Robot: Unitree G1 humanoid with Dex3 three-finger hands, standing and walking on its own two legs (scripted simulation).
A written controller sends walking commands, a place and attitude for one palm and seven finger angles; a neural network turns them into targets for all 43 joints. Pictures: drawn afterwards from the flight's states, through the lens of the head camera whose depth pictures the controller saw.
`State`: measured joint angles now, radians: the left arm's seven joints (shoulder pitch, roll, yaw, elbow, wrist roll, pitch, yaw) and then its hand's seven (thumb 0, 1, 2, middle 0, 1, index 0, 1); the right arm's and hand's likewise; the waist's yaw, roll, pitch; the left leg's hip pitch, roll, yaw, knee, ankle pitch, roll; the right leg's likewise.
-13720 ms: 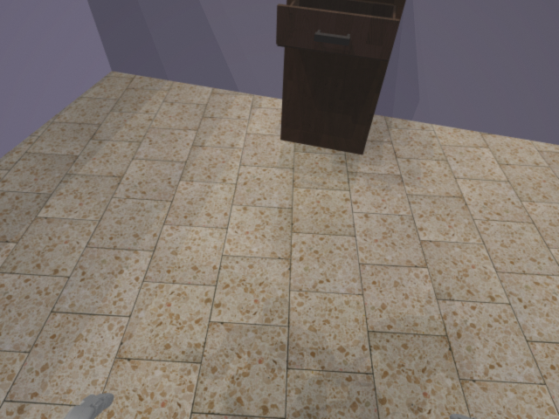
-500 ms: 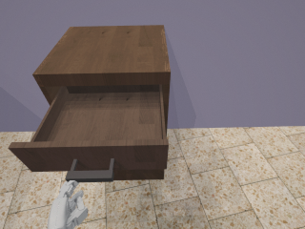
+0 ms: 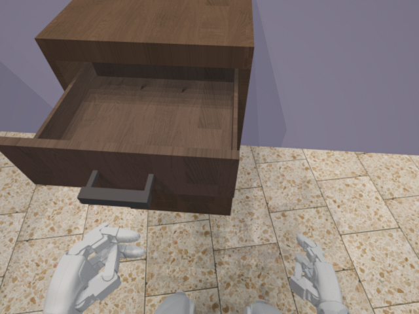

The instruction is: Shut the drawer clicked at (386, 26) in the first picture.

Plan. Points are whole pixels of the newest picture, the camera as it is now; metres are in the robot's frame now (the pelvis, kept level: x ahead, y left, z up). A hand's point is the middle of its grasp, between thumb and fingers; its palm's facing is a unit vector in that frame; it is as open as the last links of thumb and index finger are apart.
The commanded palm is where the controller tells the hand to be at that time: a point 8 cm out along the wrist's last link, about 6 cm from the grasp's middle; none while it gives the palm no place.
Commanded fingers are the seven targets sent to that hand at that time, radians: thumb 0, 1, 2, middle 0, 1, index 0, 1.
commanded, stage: raise the hand and make a fist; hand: left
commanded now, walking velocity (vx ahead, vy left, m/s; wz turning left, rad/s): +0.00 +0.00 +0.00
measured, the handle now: (119, 187) +0.33 +0.21 +0.05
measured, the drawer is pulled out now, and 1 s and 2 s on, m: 0.26 0.26 0.26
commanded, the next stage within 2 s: bring the fist close to the handle in 1.22 s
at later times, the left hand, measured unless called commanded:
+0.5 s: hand (86, 278) +0.15 +0.18 +0.11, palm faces +0.06 -1.00 -0.03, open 3.0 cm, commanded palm +0.10 +0.23 +0.12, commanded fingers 0.00 0.90 0.90 -1.40 -1.60 -1.40 -1.60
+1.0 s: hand (87, 279) +0.15 +0.17 +0.14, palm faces +0.03 -1.00 -0.03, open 3.2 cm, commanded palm +0.09 +0.22 +0.15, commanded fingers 0.00 0.90 0.90 -1.40 -1.60 -1.40 -1.60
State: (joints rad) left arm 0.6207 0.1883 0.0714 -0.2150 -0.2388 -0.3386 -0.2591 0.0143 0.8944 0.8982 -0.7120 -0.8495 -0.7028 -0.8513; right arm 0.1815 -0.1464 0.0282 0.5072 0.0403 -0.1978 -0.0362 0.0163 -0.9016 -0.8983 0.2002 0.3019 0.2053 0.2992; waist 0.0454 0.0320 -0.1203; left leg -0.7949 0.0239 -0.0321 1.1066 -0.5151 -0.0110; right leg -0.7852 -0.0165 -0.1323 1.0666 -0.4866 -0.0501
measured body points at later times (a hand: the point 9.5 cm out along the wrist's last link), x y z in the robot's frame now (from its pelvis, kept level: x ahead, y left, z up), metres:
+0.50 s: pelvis +0.01 +0.02 +0.02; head +0.02 +0.03 +0.47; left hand +0.15 +0.24 +0.12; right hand +0.21 -0.21 -0.02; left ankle +0.02 +0.13 -0.66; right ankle +0.03 -0.09 -0.66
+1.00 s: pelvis +0.02 +0.03 +0.03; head +0.02 +0.03 +0.48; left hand +0.14 +0.22 +0.15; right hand +0.22 -0.18 -0.02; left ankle +0.02 +0.13 -0.66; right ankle +0.03 -0.09 -0.66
